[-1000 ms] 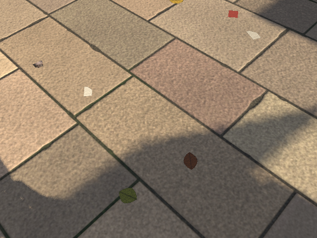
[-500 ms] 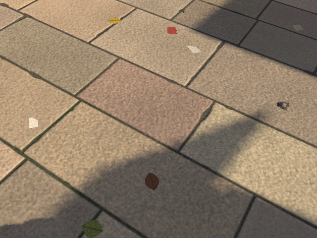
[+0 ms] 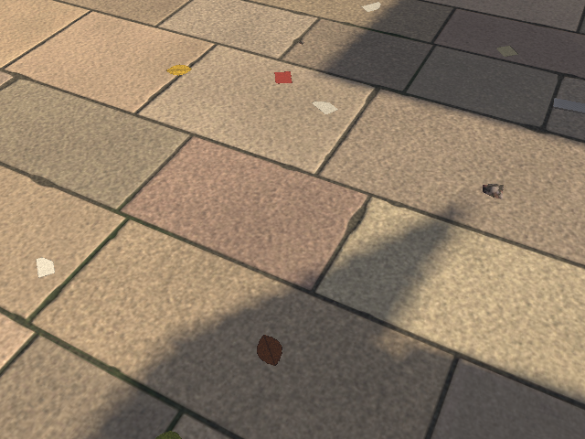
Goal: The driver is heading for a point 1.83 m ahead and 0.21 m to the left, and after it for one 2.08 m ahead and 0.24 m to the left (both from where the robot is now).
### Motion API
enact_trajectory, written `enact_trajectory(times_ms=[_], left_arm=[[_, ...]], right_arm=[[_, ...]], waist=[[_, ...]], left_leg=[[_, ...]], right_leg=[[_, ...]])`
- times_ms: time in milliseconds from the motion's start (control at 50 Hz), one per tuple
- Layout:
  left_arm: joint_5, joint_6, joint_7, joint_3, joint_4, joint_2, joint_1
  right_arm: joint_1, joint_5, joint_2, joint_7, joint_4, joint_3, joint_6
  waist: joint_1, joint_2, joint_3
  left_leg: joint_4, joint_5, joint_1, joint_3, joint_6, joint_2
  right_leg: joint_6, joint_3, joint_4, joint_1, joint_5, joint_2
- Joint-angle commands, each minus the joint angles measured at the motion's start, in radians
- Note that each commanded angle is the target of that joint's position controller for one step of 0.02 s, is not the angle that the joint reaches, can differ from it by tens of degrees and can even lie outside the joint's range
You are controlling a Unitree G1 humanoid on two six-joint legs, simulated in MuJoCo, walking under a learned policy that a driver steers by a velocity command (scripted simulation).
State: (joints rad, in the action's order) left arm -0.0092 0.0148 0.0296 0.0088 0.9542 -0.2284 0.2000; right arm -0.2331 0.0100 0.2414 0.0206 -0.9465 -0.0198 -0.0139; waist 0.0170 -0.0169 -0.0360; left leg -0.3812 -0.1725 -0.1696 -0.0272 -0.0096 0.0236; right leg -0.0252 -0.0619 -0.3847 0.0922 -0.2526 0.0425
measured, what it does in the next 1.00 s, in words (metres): stands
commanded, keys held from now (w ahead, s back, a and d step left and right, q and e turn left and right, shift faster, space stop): no key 0.98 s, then w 0.02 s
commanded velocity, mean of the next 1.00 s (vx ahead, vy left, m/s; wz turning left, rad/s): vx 0.00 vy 0.00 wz -0.01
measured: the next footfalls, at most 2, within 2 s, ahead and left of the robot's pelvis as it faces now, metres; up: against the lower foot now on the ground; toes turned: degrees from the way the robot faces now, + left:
right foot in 1.72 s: +0.45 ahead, -0.03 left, +0.00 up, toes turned -3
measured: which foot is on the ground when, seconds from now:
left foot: down 0.00-1.00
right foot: down 0.00-1.00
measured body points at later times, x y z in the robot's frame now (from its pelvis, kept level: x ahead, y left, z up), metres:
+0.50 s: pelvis +0.00 -0.01 +0.00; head +0.00 -0.01 +0.45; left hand +0.00 +0.23 -0.16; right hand +0.00 -0.25 -0.16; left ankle +0.02 +0.11 -0.74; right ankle -0.03 -0.11 -0.74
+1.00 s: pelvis +0.01 -0.01 +0.00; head +0.01 -0.01 +0.45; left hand -0.01 +0.22 -0.16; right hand +0.00 -0.23 -0.16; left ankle +0.02 +0.12 -0.74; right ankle -0.03 -0.11 -0.74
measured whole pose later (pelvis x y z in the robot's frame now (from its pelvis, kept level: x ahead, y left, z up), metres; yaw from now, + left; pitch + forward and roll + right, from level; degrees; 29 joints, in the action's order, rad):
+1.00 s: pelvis +0.01 -0.01 +0.00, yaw +0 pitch -1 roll +0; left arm -0.01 -0.01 0.05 -0.02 1.15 -0.15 0.30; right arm -0.27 0.01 0.16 0.04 -1.17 0.00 -0.01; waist 0.00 0.00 -0.03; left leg -0.40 -0.19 -0.19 -0.04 0.00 0.02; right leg -0.03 -0.05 -0.39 0.10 -0.26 0.05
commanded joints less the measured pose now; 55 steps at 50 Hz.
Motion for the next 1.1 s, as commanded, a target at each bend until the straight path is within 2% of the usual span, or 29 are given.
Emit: enact_trajectory(times_ms=[20,200,400,640,980,1000,1060,1080,1100], left_arm=[[0.001,-0.013,0.005,0.017,0.002,-0.116,0.016],[0.002,-0.019,0.007,0.006,0.077,-0.104,0.035],[0.001,-0.020,0.010,-0.006,0.135,-0.070,0.085],[0.000,-0.022,0.015,-0.013,0.171,-0.036,0.134],[-0.001,-0.025,0.020,-0.013,0.190,-0.004,0.176],[-0.002,-0.024,0.020,-0.014,0.193,0.001,0.185],[-0.005,-0.012,0.017,0.010,0.183,-0.051,0.199],[-0.006,-0.009,0.015,0.017,0.180,-0.060,0.224],[-0.005,-0.008,0.015,0.025,0.185,-0.072,0.263]], right_arm=[[-0.016,0.000,0.094,0.003,-0.006,-0.020,0.008],[-0.031,0.001,0.075,0.006,-0.103,-0.009,0.007],[-0.056,0.000,0.052,0.012,-0.165,0.003,0.008],[-0.075,-0.001,0.023,0.018,-0.199,0.009,0.009],[-0.098,-0.001,-0.004,0.024,-0.217,0.010,0.009],[-0.104,0.000,-0.011,0.024,-0.219,0.012,0.009],[-0.089,0.009,0.004,0.017,-0.196,0.000,0.002],[-0.067,0.016,-0.002,0.011,-0.179,-0.001,0.002],[-0.040,0.022,-0.027,0.005,-0.157,0.004,0.007]], waist=[[-0.006,0.064,-0.026],[-0.007,0.026,-0.032],[-0.010,0.019,-0.030],[-0.012,0.016,-0.034],[-0.013,0.017,-0.038],[-0.015,0.020,-0.018],[-0.027,0.078,-0.071],[-0.043,0.098,-0.114],[-0.062,0.140,-0.145]], left_leg=[[0.045,0.085,0.051,-0.088,-0.021,-0.084],[0.054,0.065,0.049,-0.089,-0.013,-0.089],[0.049,0.064,0.032,-0.092,-0.017,-0.094],[0.039,0.079,0.021,-0.091,-0.021,-0.095],[0.029,0.099,0.016,-0.089,-0.025,-0.094],[0.033,0.026,0.023,-0.084,-0.026,-0.085],[-0.070,-0.320,-0.078,-0.032,-0.052,-0.008],[-0.125,-0.382,-0.164,-0.019,-0.058,0.011],[-0.207,-0.365,-0.238,0.016,-0.056,0.029]], right_leg=[[-0.029,-0.120,0.118,0.108,0.064,-0.126],[-0.038,-0.117,0.134,0.125,0.014,-0.119],[-0.038,-0.096,0.112,0.118,0.052,-0.107],[-0.035,-0.082,0.088,0.111,0.096,-0.103],[-0.033,-0.073,0.071,0.099,0.129,-0.105],[-0.035,-0.072,0.085,0.094,0.045,-0.098],[-0.089,-0.128,0.107,0.145,-0.386,-0.093],[-0.118,-0.189,0.138,0.148,-0.509,-0.125],[-0.154,-0.278,0.186,0.129,-0.592,-0.184]])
